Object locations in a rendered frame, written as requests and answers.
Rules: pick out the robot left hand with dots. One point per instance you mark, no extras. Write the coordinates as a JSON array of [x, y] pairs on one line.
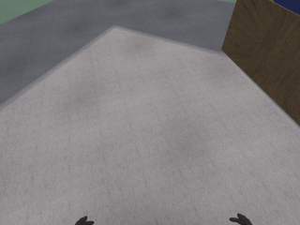
[[82, 221]]

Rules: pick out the carton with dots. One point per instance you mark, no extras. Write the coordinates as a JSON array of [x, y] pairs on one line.
[[292, 5]]

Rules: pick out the robot right hand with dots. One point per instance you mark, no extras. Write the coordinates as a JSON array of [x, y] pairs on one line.
[[242, 220]]

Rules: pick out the pedestal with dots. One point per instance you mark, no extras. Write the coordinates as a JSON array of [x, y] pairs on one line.
[[263, 39]]

